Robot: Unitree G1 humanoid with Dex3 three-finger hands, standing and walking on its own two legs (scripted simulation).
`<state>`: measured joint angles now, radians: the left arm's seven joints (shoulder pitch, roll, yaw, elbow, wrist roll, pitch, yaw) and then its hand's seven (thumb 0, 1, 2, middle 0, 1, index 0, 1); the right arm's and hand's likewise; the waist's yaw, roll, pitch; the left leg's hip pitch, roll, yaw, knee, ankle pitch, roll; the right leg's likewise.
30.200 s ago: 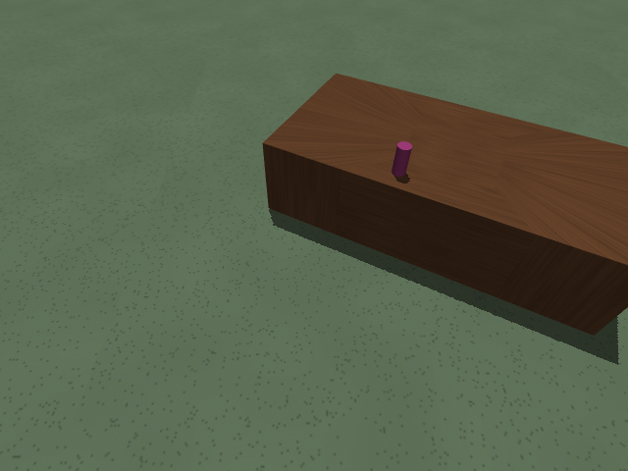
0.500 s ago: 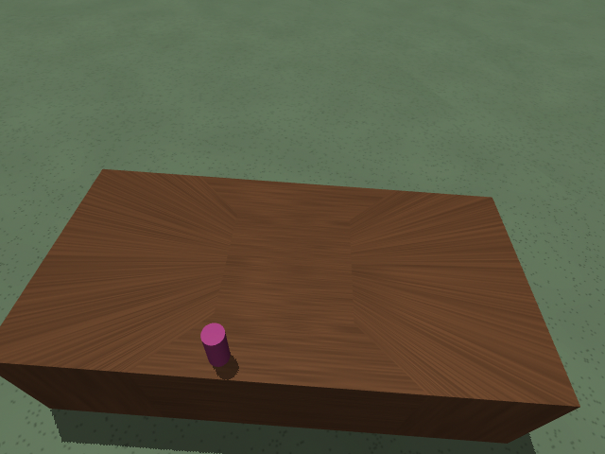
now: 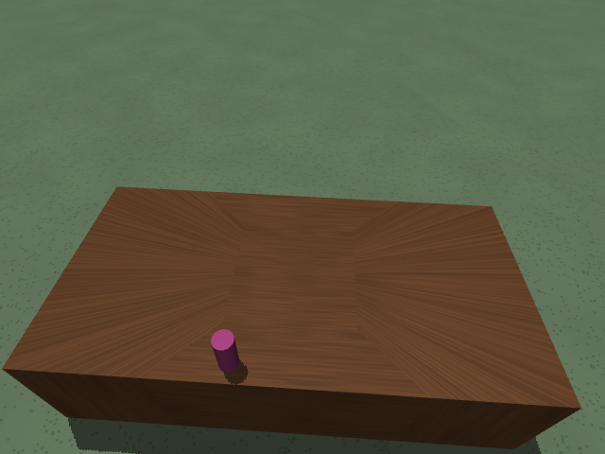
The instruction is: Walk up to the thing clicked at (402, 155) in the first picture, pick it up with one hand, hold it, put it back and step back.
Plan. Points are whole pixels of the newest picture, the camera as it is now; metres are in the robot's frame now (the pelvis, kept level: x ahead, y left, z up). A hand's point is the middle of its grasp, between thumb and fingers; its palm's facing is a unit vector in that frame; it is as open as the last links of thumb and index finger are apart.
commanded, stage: stand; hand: left
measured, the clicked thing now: (225, 351) +0.43 +0.19 -0.36
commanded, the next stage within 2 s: step back in 1.66 s
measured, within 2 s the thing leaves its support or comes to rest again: neither
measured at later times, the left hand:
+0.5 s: hand out of the picture +0.07 +0.23 -0.16, palm faces -0.03 -0.94 -0.34, open 7.4 cm
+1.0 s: hand out of the picture +0.11 +0.23 -0.15, palm faces -0.03 -0.94 -0.34, open 7.4 cm
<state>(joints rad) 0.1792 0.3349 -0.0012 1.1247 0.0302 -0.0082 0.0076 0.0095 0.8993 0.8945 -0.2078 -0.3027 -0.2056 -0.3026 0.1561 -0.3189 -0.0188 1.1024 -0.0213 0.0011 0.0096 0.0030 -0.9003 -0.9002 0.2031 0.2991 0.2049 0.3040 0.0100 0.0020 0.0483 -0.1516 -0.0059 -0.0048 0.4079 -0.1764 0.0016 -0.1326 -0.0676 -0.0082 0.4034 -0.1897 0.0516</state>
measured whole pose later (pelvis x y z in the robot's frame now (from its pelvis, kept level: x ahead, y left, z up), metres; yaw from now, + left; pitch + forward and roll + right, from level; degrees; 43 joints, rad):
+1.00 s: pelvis +0.03 -0.02 +0.00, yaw -1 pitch -3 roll +0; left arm 0.10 0.33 0.01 1.15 0.01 -0.01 0.00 0.01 0.90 0.90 -0.21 -0.30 -0.21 -0.30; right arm 0.11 -0.35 0.00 1.14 -0.01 -0.01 0.00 0.00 -0.90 -0.90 0.20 0.30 0.20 0.30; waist 0.00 0.01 0.06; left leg -0.09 0.03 0.00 0.33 -0.18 -0.03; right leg -0.09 -0.03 0.00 0.34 -0.19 0.02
